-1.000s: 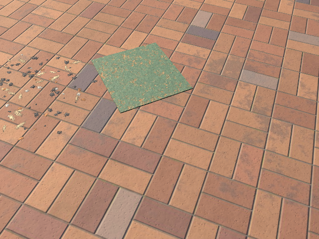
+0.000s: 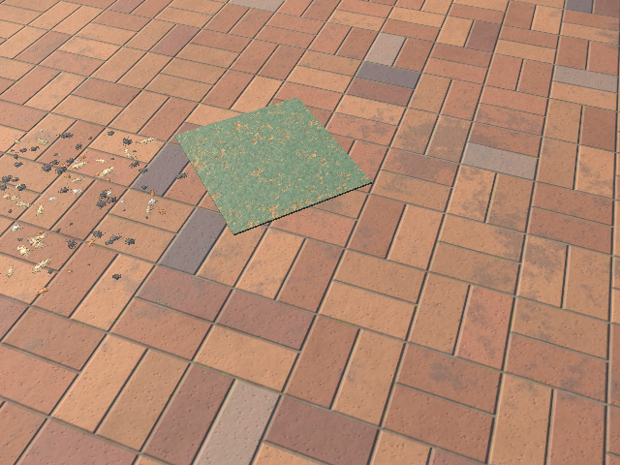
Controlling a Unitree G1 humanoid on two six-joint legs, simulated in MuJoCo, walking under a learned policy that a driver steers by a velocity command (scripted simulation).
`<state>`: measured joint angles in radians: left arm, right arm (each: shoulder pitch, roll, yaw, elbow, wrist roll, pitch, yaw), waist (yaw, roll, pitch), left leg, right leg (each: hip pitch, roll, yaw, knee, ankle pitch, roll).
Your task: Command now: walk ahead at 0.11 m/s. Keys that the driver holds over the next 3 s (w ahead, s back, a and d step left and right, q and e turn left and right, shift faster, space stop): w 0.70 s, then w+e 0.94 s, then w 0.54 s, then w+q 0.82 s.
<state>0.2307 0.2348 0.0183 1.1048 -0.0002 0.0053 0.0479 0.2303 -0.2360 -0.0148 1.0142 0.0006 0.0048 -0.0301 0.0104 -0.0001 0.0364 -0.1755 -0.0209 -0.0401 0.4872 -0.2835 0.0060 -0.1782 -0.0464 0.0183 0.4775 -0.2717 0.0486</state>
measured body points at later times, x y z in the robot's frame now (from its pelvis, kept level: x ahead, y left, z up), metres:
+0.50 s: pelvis +0.14 -0.03 +0.00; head +0.17 -0.05 +0.45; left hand +0.02 +0.20 -0.13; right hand +0.34 -0.27 -0.11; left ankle +0.30 +0.11 -0.69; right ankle +0.00 -0.13 -0.74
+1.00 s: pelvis +0.43 +0.00 +0.01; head +0.44 -0.01 +0.46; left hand +0.59 +0.25 -0.11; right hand +0.40 -0.26 -0.14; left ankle +0.37 +0.10 -0.74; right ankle +0.59 -0.18 -0.67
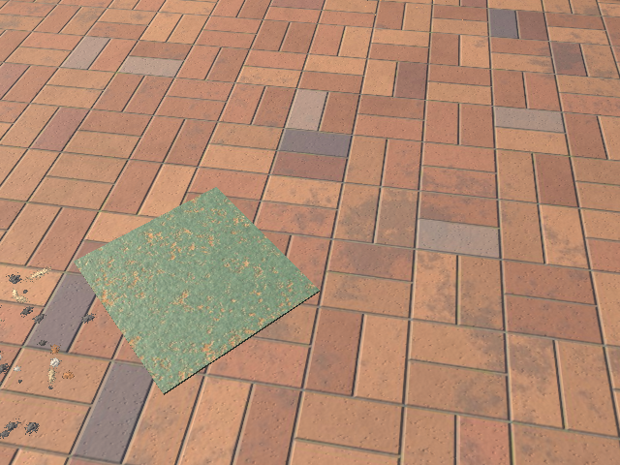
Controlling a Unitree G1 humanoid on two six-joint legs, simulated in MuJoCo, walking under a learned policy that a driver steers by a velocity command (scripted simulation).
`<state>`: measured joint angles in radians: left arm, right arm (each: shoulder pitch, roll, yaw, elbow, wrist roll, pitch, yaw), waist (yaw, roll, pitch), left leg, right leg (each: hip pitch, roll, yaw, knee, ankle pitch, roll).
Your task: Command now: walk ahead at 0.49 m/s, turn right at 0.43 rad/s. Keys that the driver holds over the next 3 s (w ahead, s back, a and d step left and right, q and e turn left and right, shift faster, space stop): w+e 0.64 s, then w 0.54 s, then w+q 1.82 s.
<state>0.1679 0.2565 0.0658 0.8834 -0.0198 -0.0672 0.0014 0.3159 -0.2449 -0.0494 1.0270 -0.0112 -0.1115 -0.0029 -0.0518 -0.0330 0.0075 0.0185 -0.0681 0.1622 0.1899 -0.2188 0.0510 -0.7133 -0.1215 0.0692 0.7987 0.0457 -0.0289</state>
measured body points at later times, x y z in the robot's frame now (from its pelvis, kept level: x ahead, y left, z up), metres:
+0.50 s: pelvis +0.29 -0.07 +0.00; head +0.32 -0.10 +0.45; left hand +0.43 +0.19 -0.10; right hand +0.42 -0.37 -0.10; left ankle +0.51 +0.08 -0.68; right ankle +0.25 -0.13 -0.74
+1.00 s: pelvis +0.57 -0.11 +0.00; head +0.60 -0.12 +0.45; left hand +0.86 +0.01 -0.09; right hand +0.44 -0.36 -0.12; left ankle +0.58 +0.00 -0.74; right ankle +0.61 -0.32 -0.69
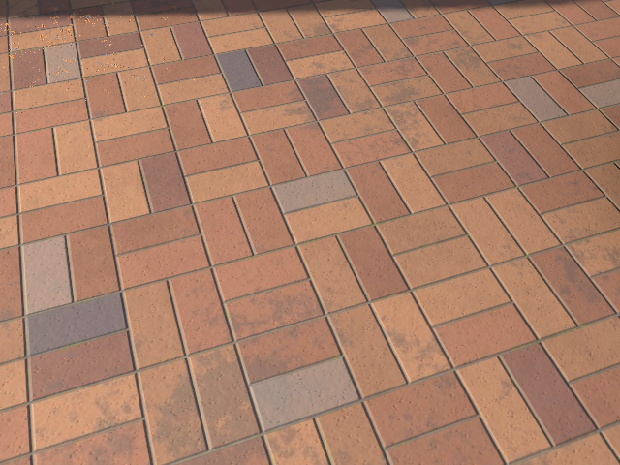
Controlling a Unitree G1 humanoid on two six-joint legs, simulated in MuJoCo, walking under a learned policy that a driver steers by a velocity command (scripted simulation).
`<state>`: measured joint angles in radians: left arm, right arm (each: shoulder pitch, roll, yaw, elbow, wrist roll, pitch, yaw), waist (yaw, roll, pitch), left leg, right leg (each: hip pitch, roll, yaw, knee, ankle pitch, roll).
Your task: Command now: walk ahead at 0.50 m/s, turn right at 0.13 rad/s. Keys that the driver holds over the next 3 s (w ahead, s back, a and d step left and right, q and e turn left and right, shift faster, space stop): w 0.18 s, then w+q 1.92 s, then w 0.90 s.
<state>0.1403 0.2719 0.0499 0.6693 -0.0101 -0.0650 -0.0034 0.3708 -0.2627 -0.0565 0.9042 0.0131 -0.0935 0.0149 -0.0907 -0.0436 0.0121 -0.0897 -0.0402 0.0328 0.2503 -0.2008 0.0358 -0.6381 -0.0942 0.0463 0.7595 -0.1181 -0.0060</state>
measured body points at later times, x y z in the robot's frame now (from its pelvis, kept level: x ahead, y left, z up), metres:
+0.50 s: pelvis +0.26 -0.06 +0.00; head +0.28 -0.06 +0.45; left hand +0.28 +0.23 -0.12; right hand +0.44 -0.31 -0.12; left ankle +0.40 +0.13 -0.68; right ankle +0.22 -0.15 -0.75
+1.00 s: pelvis +0.53 +0.04 +0.00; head +0.56 +0.07 +0.45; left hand +0.61 +0.36 -0.09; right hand +0.71 -0.19 -0.11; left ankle +0.49 +0.11 -0.75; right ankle +0.72 -0.09 -0.68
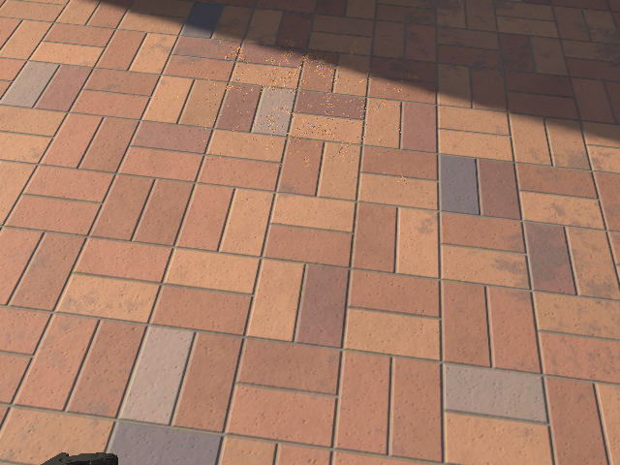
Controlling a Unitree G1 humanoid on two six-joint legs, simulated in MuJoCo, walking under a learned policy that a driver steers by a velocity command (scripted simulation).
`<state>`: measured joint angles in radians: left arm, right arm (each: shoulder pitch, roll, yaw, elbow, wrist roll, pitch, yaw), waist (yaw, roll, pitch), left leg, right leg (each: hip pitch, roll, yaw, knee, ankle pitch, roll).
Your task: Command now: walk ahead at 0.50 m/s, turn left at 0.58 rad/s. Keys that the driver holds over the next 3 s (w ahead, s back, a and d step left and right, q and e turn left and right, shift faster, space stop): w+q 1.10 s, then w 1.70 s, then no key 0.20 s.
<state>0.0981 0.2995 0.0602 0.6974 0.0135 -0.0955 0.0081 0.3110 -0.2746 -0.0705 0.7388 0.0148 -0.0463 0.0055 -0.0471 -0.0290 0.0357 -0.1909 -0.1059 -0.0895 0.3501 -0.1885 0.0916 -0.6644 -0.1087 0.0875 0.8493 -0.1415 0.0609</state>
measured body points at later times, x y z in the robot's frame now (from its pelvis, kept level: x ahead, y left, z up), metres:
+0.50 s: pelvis +0.27 -0.04 +0.00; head +0.29 -0.04 +0.45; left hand +0.22 +0.24 -0.12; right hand +0.52 -0.25 -0.09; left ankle +0.32 +0.15 -0.67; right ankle +0.26 -0.15 -0.75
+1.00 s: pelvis +0.50 +0.11 +0.00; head +0.52 +0.15 +0.45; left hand +0.52 +0.45 -0.09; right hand +0.72 -0.08 -0.10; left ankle +0.45 +0.17 -0.75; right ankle +0.72 +0.03 -0.68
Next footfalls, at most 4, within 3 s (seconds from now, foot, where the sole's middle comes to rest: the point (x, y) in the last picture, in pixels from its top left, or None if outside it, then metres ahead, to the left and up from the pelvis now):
0.20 right None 0.29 -0.15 -0.78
0.72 left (210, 455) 0.48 0.19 -0.78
1.20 right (226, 312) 0.83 0.17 -0.78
1.70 left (72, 312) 0.84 0.54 -0.78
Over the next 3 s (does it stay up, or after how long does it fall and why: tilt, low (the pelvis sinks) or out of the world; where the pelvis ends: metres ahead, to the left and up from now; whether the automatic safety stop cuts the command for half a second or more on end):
stays up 1.27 0.86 0.00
